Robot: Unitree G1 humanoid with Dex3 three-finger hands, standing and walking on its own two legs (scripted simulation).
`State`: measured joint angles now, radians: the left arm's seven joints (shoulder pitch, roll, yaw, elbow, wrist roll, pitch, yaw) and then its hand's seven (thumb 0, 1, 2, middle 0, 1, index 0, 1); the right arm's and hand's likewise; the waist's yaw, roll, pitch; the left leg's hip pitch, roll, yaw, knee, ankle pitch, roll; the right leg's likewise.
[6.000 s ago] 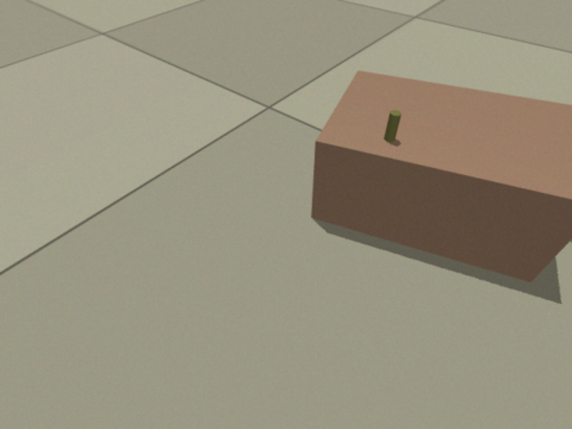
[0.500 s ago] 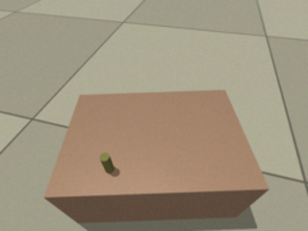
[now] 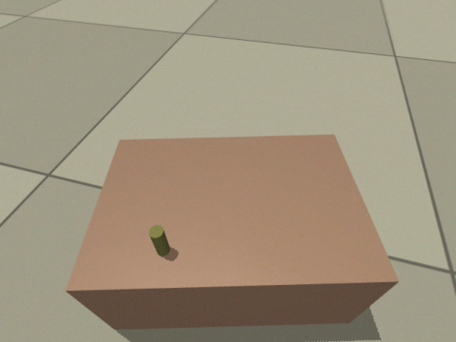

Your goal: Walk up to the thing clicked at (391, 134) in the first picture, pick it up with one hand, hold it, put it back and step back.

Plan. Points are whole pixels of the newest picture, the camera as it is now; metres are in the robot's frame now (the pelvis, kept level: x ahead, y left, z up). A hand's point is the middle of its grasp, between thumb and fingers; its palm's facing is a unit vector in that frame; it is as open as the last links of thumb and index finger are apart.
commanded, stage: stand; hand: left
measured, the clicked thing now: (160, 241) +0.45 +0.23 -0.27
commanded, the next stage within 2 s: go down in 0.66 s
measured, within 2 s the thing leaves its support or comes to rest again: neither
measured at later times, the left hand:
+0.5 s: hand out of the picture +0.07 +0.26 -0.16, palm faces -0.03 -0.94 -0.35, open 7.4 cm
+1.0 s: hand out of the picture +0.15 +0.25 -0.15, palm faces +0.05 -0.94 -0.33, open 11.0 cm
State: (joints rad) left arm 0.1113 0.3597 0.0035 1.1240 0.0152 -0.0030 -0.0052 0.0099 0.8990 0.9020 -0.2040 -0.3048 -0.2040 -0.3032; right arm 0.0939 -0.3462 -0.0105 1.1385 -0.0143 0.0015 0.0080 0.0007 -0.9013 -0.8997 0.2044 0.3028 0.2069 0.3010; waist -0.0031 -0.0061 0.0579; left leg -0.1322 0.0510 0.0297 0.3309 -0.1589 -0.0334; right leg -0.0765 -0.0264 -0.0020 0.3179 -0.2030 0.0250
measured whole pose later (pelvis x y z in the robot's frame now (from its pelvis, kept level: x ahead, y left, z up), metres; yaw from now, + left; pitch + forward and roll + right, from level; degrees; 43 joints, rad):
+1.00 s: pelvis -0.02 +0.00 -0.02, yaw +1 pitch +4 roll -1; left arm -0.02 0.32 0.09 0.92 0.01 0.10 -0.01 0.01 0.50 0.50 -0.10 -0.09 -0.08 -0.11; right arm 0.04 -0.30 -0.11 0.85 0.04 -0.10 -0.03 0.00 -0.48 -0.50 0.09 0.12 0.09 0.12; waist -0.01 0.02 0.04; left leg -0.40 0.05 0.01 0.56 -0.23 -0.02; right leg -0.34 -0.03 -0.01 0.55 -0.28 0.03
